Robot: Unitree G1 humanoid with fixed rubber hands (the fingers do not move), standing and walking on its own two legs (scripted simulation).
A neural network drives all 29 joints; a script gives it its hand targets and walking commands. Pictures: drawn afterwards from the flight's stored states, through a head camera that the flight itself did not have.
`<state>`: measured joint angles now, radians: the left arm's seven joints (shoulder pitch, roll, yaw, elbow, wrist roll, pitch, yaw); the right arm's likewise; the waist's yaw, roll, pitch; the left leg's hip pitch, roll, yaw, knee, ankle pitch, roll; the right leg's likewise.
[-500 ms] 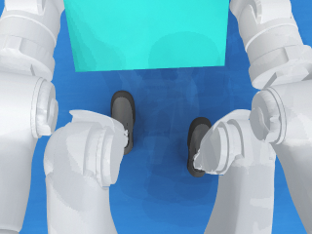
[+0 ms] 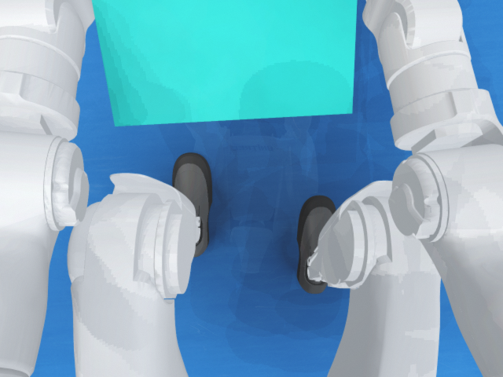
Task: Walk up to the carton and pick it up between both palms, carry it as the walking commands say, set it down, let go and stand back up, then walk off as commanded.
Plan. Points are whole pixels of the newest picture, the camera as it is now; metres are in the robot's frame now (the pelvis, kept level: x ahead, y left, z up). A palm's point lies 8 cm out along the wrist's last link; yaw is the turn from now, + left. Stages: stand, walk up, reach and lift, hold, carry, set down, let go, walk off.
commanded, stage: reach and lift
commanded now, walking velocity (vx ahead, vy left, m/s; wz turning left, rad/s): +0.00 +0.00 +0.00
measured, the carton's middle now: out of the picture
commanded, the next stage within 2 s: none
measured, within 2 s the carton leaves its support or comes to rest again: leaves its support in 0.08 s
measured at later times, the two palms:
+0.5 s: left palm out of the picture +0.54 +0.25 -0.09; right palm out of the picture +0.57 -0.07 -0.09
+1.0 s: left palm out of the picture +0.53 +0.24 -0.04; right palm out of the picture +0.57 -0.08 -0.03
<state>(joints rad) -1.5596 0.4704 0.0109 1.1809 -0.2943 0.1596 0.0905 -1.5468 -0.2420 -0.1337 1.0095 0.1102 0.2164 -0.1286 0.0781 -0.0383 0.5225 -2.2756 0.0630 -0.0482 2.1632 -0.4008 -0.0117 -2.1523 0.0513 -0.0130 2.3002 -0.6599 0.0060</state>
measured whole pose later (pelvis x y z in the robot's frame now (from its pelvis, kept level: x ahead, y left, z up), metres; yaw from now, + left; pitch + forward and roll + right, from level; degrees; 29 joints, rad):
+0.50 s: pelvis -0.01 +0.01 +0.04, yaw +0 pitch +27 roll -2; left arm -1.55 0.41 0.13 1.00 -0.15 0.31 0.12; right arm -1.50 -0.21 -0.28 0.85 0.03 0.31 -0.14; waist 0.09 -0.05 0.52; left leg -2.15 0.02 -0.06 2.06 -0.39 -0.03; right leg -2.03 0.06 -0.01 2.18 -0.63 0.02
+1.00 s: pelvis -0.01 +0.00 +0.07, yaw -1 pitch +26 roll -1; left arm -1.44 0.32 0.29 0.76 -0.01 0.40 0.10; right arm -1.45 -0.17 -0.34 0.70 -0.02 0.38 -0.11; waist 0.10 -0.05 0.52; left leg -2.00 0.02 -0.07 1.96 -0.41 -0.04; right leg -1.90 0.07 0.00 2.07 -0.62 0.02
